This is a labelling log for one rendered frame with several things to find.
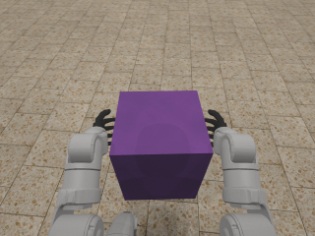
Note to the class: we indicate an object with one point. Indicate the left robot thigh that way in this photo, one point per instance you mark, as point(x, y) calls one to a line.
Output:
point(124, 224)

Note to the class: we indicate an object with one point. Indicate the left robot hand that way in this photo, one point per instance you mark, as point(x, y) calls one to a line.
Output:
point(100, 122)

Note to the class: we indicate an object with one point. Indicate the carton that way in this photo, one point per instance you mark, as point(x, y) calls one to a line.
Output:
point(160, 147)

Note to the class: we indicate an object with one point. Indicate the left robot forearm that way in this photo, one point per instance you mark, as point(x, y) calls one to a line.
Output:
point(80, 188)

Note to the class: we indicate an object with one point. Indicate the right robot hand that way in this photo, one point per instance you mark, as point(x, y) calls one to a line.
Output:
point(217, 123)

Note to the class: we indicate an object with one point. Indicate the right robot upper arm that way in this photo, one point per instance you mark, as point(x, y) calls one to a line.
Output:
point(246, 224)

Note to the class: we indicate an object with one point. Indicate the left robot upper arm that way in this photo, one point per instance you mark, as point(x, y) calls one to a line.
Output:
point(81, 224)

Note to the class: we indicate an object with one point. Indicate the right robot forearm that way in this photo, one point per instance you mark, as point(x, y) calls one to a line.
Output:
point(241, 177)

